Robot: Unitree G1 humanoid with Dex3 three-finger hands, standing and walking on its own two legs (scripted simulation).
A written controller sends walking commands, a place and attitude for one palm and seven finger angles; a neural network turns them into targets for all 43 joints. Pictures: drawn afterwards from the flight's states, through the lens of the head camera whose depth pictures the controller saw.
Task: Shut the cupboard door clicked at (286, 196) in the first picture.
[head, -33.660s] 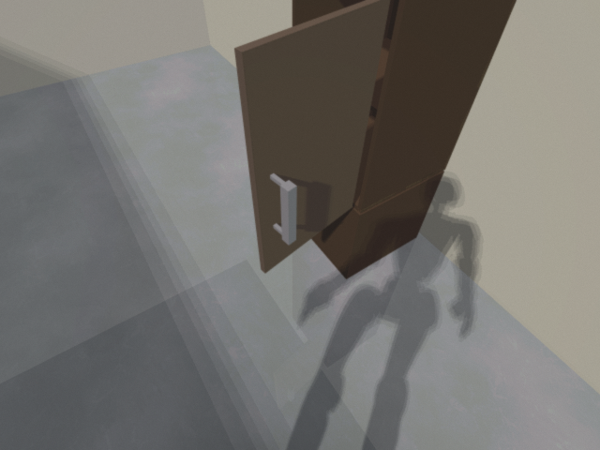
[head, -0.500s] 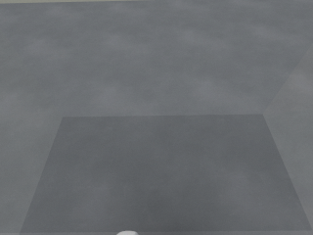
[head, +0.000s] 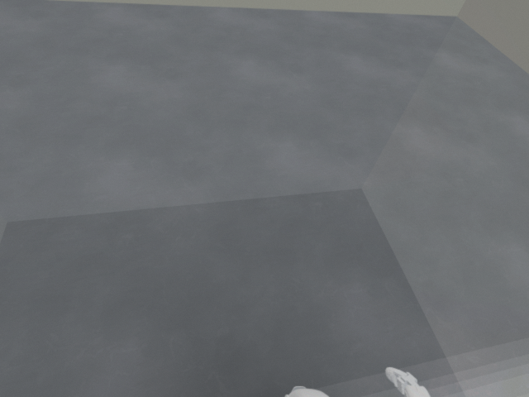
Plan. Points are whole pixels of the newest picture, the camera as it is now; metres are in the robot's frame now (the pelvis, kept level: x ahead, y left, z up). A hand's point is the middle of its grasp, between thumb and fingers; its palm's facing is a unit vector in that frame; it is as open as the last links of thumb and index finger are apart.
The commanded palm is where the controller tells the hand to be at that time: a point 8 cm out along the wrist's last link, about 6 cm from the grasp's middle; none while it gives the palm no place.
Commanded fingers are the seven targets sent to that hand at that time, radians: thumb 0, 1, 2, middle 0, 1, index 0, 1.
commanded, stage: turn to face it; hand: left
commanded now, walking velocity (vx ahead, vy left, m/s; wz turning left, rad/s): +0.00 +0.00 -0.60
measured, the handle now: out of the picture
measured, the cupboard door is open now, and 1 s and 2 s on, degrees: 71 71 71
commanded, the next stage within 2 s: none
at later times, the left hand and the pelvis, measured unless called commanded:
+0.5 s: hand (206, 357) +0.20 +0.11 -0.15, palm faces -0.36 -0.89 -0.26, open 7.4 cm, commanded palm none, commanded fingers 0.00 0.90 0.90 -0.20 -0.30 -0.20 -0.30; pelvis -0.01 -0.03 -0.01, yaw -19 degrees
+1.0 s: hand (177, 361) +0.19 +0.16 -0.19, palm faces -0.51 -0.84 -0.18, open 7.4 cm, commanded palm none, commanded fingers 0.00 0.90 0.90 -0.20 -0.30 -0.20 -0.30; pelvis +0.03 +0.01 +0.00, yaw -36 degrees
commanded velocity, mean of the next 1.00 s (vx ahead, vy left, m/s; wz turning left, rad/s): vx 0.00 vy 0.00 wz -0.60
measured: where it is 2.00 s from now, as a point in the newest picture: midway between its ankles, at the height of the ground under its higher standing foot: outside the picture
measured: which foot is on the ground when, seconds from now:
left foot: down 0.00-0.42, up 0.44-0.86, down 0.88-1.00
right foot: up 0.00-0.40, down 0.42-0.88, up 0.90-1.00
